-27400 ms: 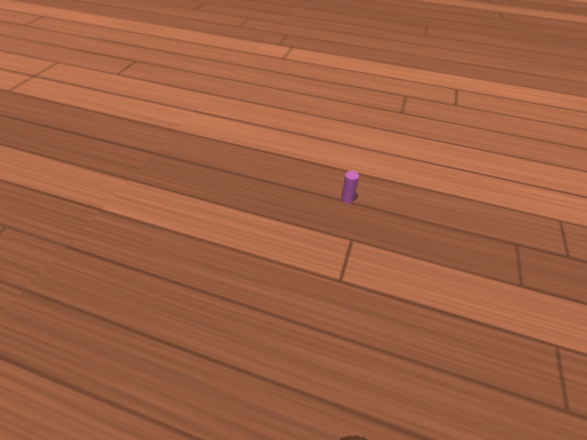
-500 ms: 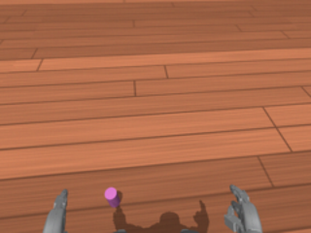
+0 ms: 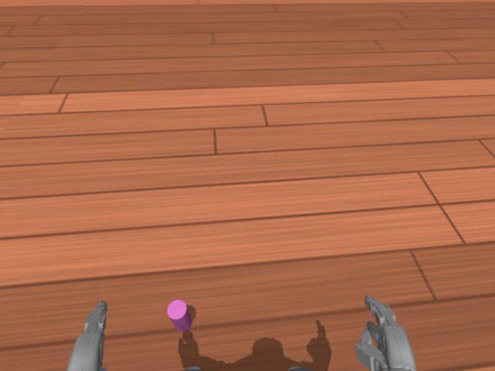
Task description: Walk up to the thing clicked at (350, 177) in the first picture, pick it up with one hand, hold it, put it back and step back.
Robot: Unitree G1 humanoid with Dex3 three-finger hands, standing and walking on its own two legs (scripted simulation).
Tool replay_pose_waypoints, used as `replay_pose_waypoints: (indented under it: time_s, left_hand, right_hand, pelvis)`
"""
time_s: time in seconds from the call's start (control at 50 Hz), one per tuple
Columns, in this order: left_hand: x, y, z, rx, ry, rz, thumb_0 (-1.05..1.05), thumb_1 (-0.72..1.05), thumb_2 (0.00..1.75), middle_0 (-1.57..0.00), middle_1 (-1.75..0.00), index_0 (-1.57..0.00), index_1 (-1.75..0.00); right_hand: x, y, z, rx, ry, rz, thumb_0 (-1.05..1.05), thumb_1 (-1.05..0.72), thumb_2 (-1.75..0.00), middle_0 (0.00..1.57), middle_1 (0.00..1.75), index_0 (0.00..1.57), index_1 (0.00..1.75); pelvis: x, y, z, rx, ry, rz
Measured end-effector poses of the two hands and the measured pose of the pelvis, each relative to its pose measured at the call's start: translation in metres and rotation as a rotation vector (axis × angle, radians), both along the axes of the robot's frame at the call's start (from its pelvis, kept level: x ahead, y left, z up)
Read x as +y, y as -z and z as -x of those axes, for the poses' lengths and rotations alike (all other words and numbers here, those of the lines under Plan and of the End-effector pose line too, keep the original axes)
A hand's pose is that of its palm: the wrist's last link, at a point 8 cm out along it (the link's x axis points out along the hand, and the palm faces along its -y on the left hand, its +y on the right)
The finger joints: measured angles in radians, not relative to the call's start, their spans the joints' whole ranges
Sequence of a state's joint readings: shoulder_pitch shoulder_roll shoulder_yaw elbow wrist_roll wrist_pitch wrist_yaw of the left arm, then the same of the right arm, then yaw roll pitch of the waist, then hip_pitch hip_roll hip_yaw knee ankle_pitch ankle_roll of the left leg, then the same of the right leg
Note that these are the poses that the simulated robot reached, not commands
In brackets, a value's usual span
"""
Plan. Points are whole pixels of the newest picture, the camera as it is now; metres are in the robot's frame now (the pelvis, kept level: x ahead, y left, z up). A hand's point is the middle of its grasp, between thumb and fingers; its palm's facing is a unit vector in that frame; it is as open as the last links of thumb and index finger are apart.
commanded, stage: home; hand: left
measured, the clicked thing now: (180, 316) +0.40 +0.21 -0.64
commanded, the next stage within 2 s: stand in 0.12 s
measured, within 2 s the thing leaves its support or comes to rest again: neither
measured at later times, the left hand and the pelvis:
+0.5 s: hand (130, 359) +0.17 +0.18 -0.06, palm faces +0.10 -0.96 -0.28, open 13.7 cm; pelvis +0.00 +0.00 +0.00, yaw +0 degrees
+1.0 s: hand out of the picture +0.06 +0.25 -0.11, palm faces -0.01 -0.94 -0.34, open 7.4 cm; pelvis +0.00 +0.01 +0.04, yaw +0 degrees
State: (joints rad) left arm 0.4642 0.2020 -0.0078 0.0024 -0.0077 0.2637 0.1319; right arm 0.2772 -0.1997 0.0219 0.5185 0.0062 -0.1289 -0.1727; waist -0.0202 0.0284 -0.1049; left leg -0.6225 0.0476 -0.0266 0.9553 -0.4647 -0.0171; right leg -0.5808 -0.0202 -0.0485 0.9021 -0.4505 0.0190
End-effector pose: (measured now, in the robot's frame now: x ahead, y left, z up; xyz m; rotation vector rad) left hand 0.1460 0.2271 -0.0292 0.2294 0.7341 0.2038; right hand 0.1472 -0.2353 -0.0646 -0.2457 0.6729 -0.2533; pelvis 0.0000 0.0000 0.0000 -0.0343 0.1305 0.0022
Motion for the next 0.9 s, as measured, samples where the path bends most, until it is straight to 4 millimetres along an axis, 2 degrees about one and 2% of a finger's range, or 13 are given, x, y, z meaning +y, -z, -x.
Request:
replay_pose_waypoints:
  time_s: [0.26, 0.34, 0.42, 0.54, 0.64, 0.76, 0.9]
  left_hand:
    - [0.0, 0.0, 0.0, 0.0, -0.003, 0.003, -0.01, -0.56, 0.04, -0.06, -0.05, -0.06, -0.05]
    - [0.0, 0.0, 0.0, 0.001, -0.003, 0.0, -0.01, -0.49, 0.11, -0.1, -0.11, -0.1, -0.12]
    - [0.0, 0.0, 0.0, 0.003, -0.002, 0.001, -0.01, -0.32, 0.29, -0.15, -0.2, -0.15, -0.2]
    - [-0.002, 0.0, -0.001, 0.005, 0.0, 0.002, -0.01, 0.07, 0.62, -0.19, -0.27, -0.19, -0.27]
    - [0.013, 0.026, 0.0, 0.062, 0.107, -0.042, -0.01, 0.44, 0.79, -0.2, -0.29, -0.2, -0.29]
    - [0.042, 0.043, 0.028, 0.206, 0.07, -0.047, 0.0, 0.74, 0.87, -0.2, -0.3, -0.21, -0.3]
    - [0.063, 0.048, 0.069, 0.368, 0.006, -0.05, 0.0, 0.87, 0.9, -0.2, -0.3, -0.21, -0.3]
  right_hand:
    - [0.001, -0.001, -0.001, 0.001, -0.005, 0.003, 0.02, -0.9, -0.9, 0.21, 0.3, 0.2, 0.3]
    - [0.001, 0.0, -0.002, -0.001, -0.004, 0.002, 0.01, -0.9, -0.9, 0.21, 0.3, 0.2, 0.3]
    - [0.0, 0.0, -0.002, 0.0, -0.004, 0.002, 0.01, -0.9, -0.9, 0.21, 0.3, 0.2, 0.3]
    - [-0.001, 0.0, -0.002, 0.001, -0.002, 0.002, 0.01, -0.9, -0.9, 0.21, 0.3, 0.2, 0.3]
    - [-0.013, 0.016, 0.008, 0.213, -0.131, 0.036, 0.01, -0.9, -0.9, 0.21, 0.3, 0.2, 0.3]
    - [-0.037, 0.014, 0.037, 0.346, -0.077, 0.025, 0.01, -0.9, -0.9, 0.21, 0.3, 0.21, 0.3]
    - [-0.047, 0.009, 0.073, 0.467, -0.016, 0.023, 0.01, -0.9, -0.9, 0.21, 0.3, 0.2, 0.3]
  pelvis:
    - [0.0, 0.0, 0.0, 0.003, -0.001, 0.0]
    - [0.0, 0.0, -0.001, 0.002, -0.001, 0.0]
    - [0.0, 0.0, -0.001, 0.003, -0.001, 0.0]
    - [-0.001, 0.0, -0.001, 0.005, -0.001, -0.001]
    - [-0.003, -0.008, 0.005, -0.067, 0.0, -0.025]
    - [0.0, -0.019, 0.005, -0.111, 0.001, -0.037]
    - [0.005, -0.034, 0.003, -0.143, 0.003, -0.034]
